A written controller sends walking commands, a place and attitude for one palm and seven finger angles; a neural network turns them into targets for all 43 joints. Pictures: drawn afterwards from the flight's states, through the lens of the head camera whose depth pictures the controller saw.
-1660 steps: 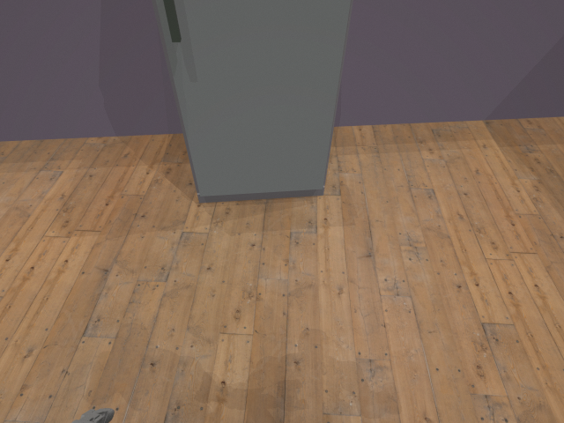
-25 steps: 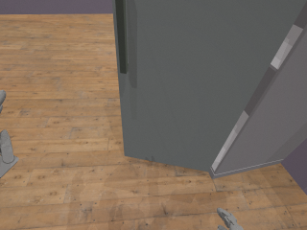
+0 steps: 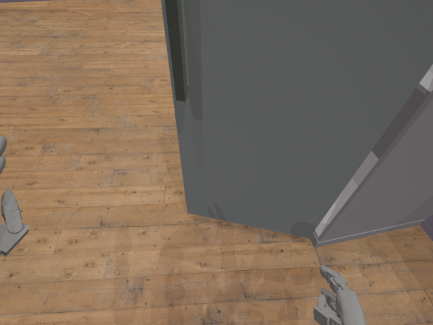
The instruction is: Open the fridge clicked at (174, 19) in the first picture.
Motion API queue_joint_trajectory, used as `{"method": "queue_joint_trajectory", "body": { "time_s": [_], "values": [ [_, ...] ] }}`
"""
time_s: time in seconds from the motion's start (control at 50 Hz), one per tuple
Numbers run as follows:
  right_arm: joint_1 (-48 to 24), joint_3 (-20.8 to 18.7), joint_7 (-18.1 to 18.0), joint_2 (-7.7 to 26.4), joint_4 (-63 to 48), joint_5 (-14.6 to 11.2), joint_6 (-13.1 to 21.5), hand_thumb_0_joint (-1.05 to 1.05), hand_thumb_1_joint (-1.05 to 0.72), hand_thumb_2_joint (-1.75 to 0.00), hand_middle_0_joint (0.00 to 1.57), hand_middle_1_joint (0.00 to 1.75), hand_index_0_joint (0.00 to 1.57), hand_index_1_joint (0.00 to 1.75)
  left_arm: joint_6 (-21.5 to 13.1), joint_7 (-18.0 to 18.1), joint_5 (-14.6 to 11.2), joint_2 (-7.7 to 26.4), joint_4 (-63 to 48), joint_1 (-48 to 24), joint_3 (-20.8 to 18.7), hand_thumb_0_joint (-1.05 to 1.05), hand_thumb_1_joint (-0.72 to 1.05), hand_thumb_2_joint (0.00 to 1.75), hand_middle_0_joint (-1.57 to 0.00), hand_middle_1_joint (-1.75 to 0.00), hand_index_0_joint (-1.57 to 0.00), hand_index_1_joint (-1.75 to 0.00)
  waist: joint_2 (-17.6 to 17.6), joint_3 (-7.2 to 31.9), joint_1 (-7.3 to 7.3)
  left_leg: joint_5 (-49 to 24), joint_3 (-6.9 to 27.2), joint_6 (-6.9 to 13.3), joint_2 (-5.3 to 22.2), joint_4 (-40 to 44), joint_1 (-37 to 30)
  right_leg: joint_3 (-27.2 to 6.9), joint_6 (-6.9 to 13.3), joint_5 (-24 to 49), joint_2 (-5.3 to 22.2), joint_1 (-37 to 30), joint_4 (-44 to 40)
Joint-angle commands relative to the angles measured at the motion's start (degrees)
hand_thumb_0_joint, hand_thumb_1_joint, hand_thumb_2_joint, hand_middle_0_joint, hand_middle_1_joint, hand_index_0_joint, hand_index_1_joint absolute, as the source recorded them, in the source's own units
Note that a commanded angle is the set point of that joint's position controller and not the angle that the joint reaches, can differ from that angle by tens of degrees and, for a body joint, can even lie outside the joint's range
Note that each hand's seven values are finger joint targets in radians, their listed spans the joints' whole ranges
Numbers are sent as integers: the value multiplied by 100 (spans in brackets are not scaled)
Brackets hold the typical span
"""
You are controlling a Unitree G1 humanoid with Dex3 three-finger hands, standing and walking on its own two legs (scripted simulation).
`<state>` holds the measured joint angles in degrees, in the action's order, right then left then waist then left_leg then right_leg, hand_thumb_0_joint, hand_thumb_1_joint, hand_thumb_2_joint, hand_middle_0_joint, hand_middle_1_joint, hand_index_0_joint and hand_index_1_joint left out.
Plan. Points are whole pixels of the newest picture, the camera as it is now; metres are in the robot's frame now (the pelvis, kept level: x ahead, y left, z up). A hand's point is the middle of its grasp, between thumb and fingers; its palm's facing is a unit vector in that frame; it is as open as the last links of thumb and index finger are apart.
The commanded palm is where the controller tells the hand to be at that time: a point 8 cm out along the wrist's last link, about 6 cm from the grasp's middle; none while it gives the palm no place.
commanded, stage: stop stepping back and stand still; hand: left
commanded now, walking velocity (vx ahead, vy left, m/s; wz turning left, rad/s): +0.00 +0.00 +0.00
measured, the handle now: (179, 32) +0.66 +0.13 +0.21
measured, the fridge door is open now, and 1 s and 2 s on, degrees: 66 66 66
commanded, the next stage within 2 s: let the arm hang, fingers relaxed in 0.16 s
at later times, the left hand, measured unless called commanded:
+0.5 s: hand out of the picture +0.10 +0.22 -0.14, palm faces -0.01 -0.96 -0.27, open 7.4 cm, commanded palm none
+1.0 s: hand out of the picture -0.05 +0.21 -0.17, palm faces +0.04 -0.97 -0.23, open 7.3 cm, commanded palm none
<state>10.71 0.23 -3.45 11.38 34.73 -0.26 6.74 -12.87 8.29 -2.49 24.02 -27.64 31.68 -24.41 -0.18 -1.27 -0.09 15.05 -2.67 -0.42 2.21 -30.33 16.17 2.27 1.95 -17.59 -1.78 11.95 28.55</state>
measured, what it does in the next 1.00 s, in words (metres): stands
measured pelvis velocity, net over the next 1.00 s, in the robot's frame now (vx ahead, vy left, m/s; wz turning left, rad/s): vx -0.03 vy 0.02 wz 0.02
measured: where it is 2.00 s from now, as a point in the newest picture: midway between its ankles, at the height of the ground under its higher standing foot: outside the picture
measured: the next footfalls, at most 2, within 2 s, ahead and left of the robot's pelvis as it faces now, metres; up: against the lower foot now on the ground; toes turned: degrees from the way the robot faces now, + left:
none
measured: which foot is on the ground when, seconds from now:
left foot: down 0.00-1.00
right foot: down 0.00-1.00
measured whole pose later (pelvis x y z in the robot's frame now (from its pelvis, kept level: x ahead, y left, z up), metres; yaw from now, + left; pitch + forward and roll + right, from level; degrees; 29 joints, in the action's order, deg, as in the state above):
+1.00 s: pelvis -0.03 +0.02 +0.00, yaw +1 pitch +0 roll -1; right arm 16.3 -0.8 -1.5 8.4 63.6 1.3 -1.2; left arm 0.7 1.1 0.7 10.7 65.8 16.0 -1.2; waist 1.2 -3.0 -0.3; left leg 10.1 -2.3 1.7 0.0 -25.9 15.7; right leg 3.0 0.3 -13.3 0.3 11.4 24.9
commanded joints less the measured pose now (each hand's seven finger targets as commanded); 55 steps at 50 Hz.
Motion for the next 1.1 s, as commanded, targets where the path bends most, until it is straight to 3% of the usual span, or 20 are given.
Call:
{"method": "queue_joint_trajectory", "body": {
  "time_s": [0.0, 0.08, 0.22, 0.24, 0.26, 0.28, 0.32, 0.36, 0.42, 0.46, 0.5, 0.56, 0.62, 0.7, 0.9, 1.04, 1.08],
  "values": [
    [-287, -246, -119, 683, -839, -29, 185, 0, -90, -90, 20, 30, 20, 30, -221, 147, -44, 944, -859, -63, -640, 0, 90, 90, -20, -30, -20, -30, 55, 1054, -5, -2271, 325, 136, 328, 201, -512, -623, -103, 3066, 681, -513, -255],
    [-359, -263, -156, 727, -880, -11, 173, 0, -90, -90, 20, 30, 20, 30, -228, 173, -25, 1087, -1148, -214, -691, 0, 90, 90, -20, -30, -20, -30, 276, 1044, 22, -2158, 316, 126, 289, 275, -536, -648, -92, 2870, 680, -472, -346],
    [-305, -242, -169, 726, -887, 10, 171, 0, -90, -90, 20, 30, 20, 30, -236, 198, -36, 963, -1015, -85, -632, 0, 90, 90, -20, -30, -20, -30, 428, 863, 29, -1873, 397, 116, 289, 490, -385, -578, -107, 2243, 549, -416, -489],
    [-823, -455, 392, 1846, 222, -128, 316, 0, -90, -90, 20, 30, 20, 30, 744, -632, 346, 107, 3217, -661, 1904, 0, 90, 90, -20, -30, -20, -30, 465, 386, -211, -2542, 411, 140, 476, -355, -3, -118, -24, 2839, 1074, 205, 258],
    [-438, -522, 393, 1702, 179, -98, -40, 0, -90, -90, 20, 30, 20, 30, 1173, -770, 324, 88, 3373, -772, 1770, 0, 90, 90, -20, -30, -20, -30, 540, 786, -120, -2119, 431, 106, 549, -117, -172, -382, 33, 2047, 1011, 309, 85],
    [-306, -508, 373, 1583, 283, -15, -127, 0, -90, -90, 20, 30, 20, 30, 1188, -807, 387, -53, 3644, -967, 1849, 0, 90, 90, -20, -30, -20, -30, 205, 787, -62, -1806, 589, 198, 638, -110, 22, -261, 28, 1508, 900, 360, 173],
    [-312, -351, 364, 1497, 271, 59, -329, 0, -90, -90, 20, 30, 20, 30, 1204, -852, 377, 5, 4263, -1347, 1936, 0, 90, 90, -20, -30, -20, -30, -468, 597, -13, -1231, 878, 363, 629, 85, 441, -233, 32, 810, 804, 315, 144],
    [-289, -291, 355, 1450, 458, 137, -431, 0, -90, -90, 20, 30, 20, 30, 1195, -845, 402, 32, 5030, -1670, 2026, 0, 90, 90, -20, -30, -20, -30, -999, 522, -35, -1060, 901, 349, 482, 105, 377, -429, 100, 692, 858, 314, -61],
    [-175, -198, 345, 1172, 859, 213, -598, 0, -90, -90, 20, 30, 20, 30, 1274, -785, 381, -85, 6160, -1986, 2188, 0, 90, 90, -20, -30, -20, -30, -574, 423, -87, -1003, 756, 250, 293, 265, 129, -597, 149, 711, 938, 326, -254],
    [-201, -132, 331, 1065, 1124, 225, -658, 0, -90, -90, 20, 30, 20, 30, 1312, -756, 361, -181, 6787, -2038, 2253, 0, 90, 90, -20, -30, -20, -30, 71, 301, -50, -861, 784, 243, 316, 595, 160, -556, 57, 488, 806, 155, -339],
    [-182, -107, 307, 966, 1381, 209, -673, 0, -90, -90, 20, 30, 20, 30, 1296, -744, 348, -235, 7330, -1915, 2271, 0, 90, 90, -20, -30, -20, -30, 389, 313, 14, -648, 764, 232, 321, 739, 154, -575, 33, 344, 774, -52, -536],
    [36, -115, 241, 748, 1766, 207, -688, 0, -90, -90, 20, 30, 20, 30, 1268, -732, 340, -428, 7958, -1763, 2232, 0, 90, 90, -20, -30, -20, -30, 800, 297, -13, -159, 688, 202, 272, 834, 35, -619, 103, 130, 762, -57, -797],
    [282, -159, 202, 632, 2027, 193, -726, 0, -90, -90, 20, 30, 20, 30, 1259, -729, 326, -513, 8364, -1614, 2225, 0, 90, 90, -20, -30, -20, -30, 807, 251, -22, 149, 689, 214, 268, 843, 35, -605, 147, -27, 770, -49, -993],
    [609, -214, 171, 592, 2322, 165, -726, 0, -90, -90, 20, 30, 20, 30, 1241, -719, 326, -564, 8736, -1549, 2244, 0, 90, 90, -20, -30, -20, -30, 270, 84, -54, 149, 711, 244, 336, 922, -15, -527, 148, -117, 763, 78, -1084],
    [857, -235, 151, 446, 2660, 147, -691, 0, -90, -90, 20, 30, 20, 30, 1229, -673, 337, -696, 9131, -1352, 2253, 0, 90, 90, -20, -30, -20, -30, -91, -98, -28, 57, 707, 297, 371, 1094, -30, -481, 103, -1, 726, 102, -992],
    [695, -215, 155, 446, 2719, 162, -646, 0, -90, -90, 20, 30, 20, 30, 1227, -659, 345, -756, 9123, -1472, 2247, 0, 90, 90, -20, -30, -20, -30, 172, -145, -3, -122, 760, 294, 431, 1260, -61, -431, 35, 327, 694, 42, -859],
    [624, -212, 162, 453, 2709, 148, -640, 0, -90, -90, 20, 30, 20, 30, 1217, -656, 354, -714, 9113, -1476, 2247, 0, 90, 90, -20, -30, -20, -30, 106, -165, 18, -292, 733, 285, 413, 1218, -108, -438, 29, 443, 711, 17, -891]
  ]
}}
